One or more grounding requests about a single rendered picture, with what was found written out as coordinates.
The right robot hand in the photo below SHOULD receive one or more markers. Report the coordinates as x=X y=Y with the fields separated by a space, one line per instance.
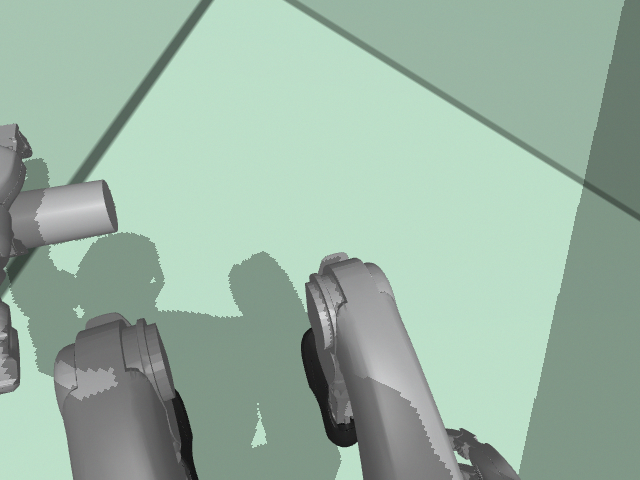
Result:
x=487 y=462

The left robot hand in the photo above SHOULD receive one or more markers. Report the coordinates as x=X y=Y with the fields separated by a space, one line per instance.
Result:
x=13 y=148

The left robot foot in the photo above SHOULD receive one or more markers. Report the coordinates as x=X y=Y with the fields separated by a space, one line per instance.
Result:
x=186 y=437

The bottle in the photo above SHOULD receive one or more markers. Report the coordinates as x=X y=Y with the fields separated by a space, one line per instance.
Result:
x=63 y=213

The right robot foot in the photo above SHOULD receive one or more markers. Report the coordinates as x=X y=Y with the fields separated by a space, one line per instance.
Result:
x=343 y=435

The left robot arm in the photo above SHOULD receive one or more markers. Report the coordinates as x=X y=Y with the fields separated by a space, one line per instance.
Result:
x=9 y=342

